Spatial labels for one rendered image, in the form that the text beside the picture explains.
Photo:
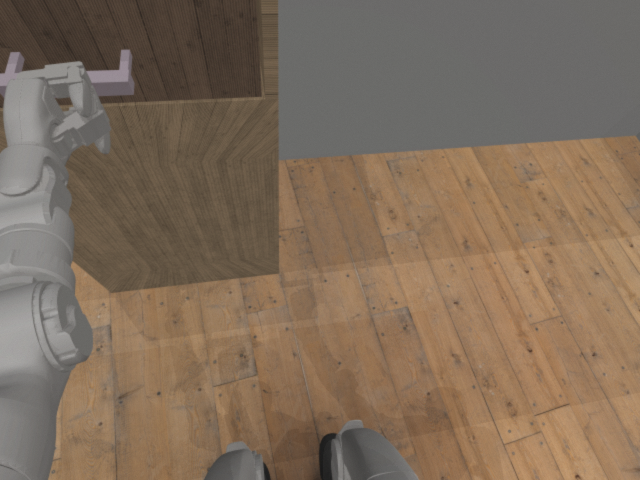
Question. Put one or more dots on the drawer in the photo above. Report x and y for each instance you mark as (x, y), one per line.
(181, 49)

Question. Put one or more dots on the robot right shin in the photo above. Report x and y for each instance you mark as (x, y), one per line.
(348, 425)

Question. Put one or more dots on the robot left thigh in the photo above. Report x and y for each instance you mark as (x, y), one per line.
(237, 465)

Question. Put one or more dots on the cabinet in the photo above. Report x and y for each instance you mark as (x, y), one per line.
(189, 192)

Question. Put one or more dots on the left robot hand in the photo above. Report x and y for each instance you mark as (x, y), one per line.
(32, 115)

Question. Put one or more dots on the handle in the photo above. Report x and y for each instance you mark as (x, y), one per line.
(105, 82)

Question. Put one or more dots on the left robot upper arm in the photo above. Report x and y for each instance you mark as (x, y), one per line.
(43, 336)

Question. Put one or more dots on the left robot forearm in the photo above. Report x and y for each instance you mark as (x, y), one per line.
(36, 232)

